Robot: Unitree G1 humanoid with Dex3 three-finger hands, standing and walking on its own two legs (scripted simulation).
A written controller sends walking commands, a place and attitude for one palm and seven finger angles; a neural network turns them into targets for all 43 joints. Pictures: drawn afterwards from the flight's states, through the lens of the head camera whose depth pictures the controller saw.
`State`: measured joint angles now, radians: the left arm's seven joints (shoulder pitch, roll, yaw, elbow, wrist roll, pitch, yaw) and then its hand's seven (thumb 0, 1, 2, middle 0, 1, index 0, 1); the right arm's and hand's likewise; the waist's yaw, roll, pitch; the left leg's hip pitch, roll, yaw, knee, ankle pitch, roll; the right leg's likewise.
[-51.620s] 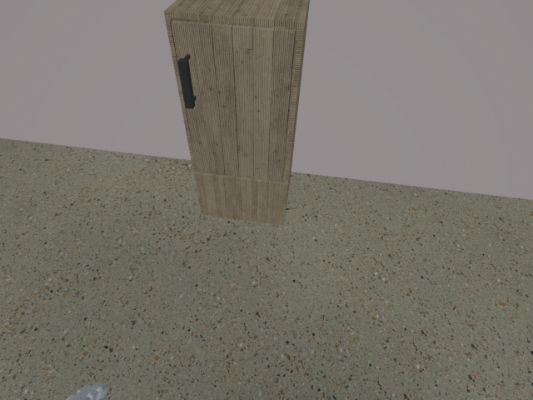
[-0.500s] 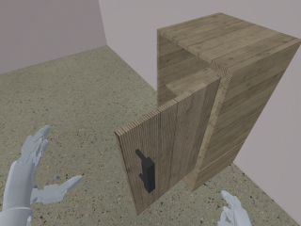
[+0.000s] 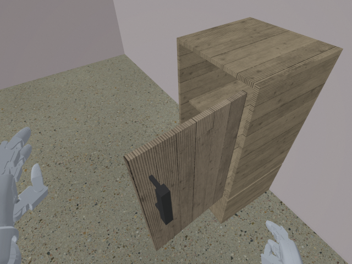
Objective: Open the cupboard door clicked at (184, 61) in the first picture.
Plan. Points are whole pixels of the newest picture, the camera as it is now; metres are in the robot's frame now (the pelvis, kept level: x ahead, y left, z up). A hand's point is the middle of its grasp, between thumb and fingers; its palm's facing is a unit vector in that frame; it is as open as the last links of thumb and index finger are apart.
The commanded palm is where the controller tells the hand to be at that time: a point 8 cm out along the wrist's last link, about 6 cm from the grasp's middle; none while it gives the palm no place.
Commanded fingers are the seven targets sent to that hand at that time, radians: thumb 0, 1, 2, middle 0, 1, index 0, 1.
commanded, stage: draw the hand back to the body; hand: left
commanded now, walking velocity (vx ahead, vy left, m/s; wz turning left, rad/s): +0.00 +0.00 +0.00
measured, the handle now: (160, 199) +0.28 +0.09 -0.04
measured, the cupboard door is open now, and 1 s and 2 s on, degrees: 95 95 95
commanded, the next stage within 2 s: step back with the hand held close in 0.16 s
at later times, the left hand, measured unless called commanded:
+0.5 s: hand (42, 193) +0.18 +0.26 +0.15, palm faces +0.38 -0.79 -0.49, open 7.4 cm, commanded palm +0.12 +0.30 +0.17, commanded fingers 0.00 0.90 0.90 -0.20 -0.30 -0.20 -0.30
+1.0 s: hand out of the picture +0.10 +0.28 +0.15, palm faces +0.46 -0.75 -0.48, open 7.4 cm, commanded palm +0.04 +0.32 +0.17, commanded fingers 0.00 0.90 0.90 -0.20 -0.30 -0.20 -0.30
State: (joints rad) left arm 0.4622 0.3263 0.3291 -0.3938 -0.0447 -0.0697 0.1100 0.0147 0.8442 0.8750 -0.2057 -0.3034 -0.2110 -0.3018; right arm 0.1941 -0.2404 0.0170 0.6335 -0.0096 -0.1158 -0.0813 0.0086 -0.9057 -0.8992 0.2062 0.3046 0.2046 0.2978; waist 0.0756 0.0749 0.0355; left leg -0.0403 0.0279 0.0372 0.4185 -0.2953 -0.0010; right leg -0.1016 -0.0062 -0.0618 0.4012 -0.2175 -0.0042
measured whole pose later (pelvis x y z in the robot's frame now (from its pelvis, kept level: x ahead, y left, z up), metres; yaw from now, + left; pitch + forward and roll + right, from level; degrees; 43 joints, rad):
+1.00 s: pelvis -0.10 +0.02 -0.02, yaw +1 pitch -2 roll -1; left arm 0.52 0.38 0.42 -0.51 0.01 -0.21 0.16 0.02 0.88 0.89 -0.21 -0.30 -0.22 -0.30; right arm 0.21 -0.22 0.01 0.57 -0.01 -0.07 -0.09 0.01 -0.90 -0.90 0.21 0.30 0.21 0.30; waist 0.02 0.00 0.06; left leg -0.37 0.00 0.04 0.65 -0.29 0.05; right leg -0.39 -0.03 -0.02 0.55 -0.13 0.02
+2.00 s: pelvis -0.24 +0.02 -0.02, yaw -4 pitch +2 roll +0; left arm 0.58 0.49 0.45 -0.59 -0.04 -0.19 0.14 0.02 0.88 0.89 -0.22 -0.30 -0.22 -0.30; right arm 0.24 -0.21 0.03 0.66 -0.01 -0.12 -0.08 0.01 -0.90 -0.90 0.21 0.31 0.21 0.30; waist -0.02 -0.07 -0.05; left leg -0.39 -0.03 0.07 0.58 -0.23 0.06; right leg -0.18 0.00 -0.01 0.63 -0.45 0.01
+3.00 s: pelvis -0.32 +0.02 -0.03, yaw +2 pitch +0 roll +3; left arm 0.27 0.14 0.00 0.70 0.02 0.06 0.00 0.02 0.91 0.89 -0.20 -0.30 -0.20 -0.30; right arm 0.26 -0.20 0.02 0.86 -0.04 0.00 -0.01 0.00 -0.91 -0.90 0.21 0.30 0.21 0.30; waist -0.04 -0.03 0.06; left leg -0.30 -0.03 0.03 0.66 -0.35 -0.01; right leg -0.38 0.00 0.03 0.72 -0.30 -0.03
